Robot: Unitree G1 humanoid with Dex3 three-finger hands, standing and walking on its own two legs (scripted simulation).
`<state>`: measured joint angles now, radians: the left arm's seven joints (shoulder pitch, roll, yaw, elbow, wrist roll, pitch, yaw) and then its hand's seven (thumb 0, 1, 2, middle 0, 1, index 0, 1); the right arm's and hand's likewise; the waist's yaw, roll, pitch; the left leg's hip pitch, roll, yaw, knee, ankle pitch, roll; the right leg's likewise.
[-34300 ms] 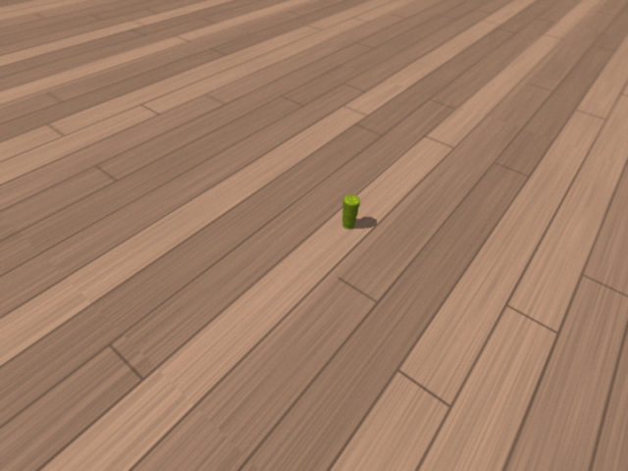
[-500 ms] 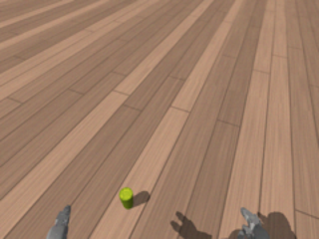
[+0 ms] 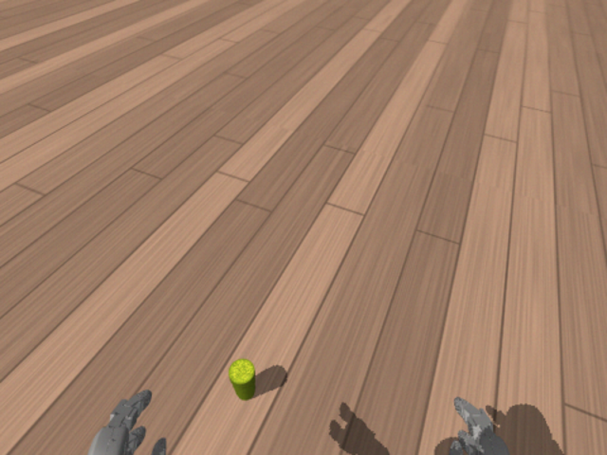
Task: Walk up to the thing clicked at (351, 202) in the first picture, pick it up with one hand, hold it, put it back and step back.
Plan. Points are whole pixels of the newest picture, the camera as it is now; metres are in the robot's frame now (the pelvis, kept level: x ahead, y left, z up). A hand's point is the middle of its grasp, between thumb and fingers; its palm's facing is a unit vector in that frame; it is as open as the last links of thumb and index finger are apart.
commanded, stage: stand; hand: left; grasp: from the side
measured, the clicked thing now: (243, 381) +0.50 +0.16 -0.65
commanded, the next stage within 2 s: none
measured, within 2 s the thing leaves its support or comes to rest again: neither
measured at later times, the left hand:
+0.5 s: hand out of the picture +0.06 +0.25 -0.11, palm faces +0.01 -0.94 -0.34, open 7.4 cm
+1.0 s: hand out of the picture +0.02 +0.24 -0.10, palm faces +0.00 -0.94 -0.35, open 7.4 cm
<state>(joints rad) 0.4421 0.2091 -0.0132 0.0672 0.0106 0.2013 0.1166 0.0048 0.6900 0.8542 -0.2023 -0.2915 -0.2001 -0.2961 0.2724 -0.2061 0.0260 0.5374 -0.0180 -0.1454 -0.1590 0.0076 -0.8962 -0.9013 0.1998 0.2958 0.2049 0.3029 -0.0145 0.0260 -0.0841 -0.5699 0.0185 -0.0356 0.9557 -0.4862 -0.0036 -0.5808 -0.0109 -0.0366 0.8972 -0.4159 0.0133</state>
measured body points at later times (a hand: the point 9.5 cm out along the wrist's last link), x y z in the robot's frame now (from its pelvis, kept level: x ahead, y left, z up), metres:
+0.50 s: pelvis -0.01 +0.01 +0.04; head -0.01 +0.01 +0.49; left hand +0.06 +0.30 -0.08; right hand +0.07 -0.27 -0.09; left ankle +0.00 +0.12 -0.69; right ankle +0.02 -0.13 -0.69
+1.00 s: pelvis -0.02 -0.01 +0.06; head -0.01 -0.02 +0.50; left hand +0.02 +0.29 -0.08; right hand +0.04 -0.30 -0.09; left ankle +0.00 +0.12 -0.69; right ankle +0.02 -0.13 -0.69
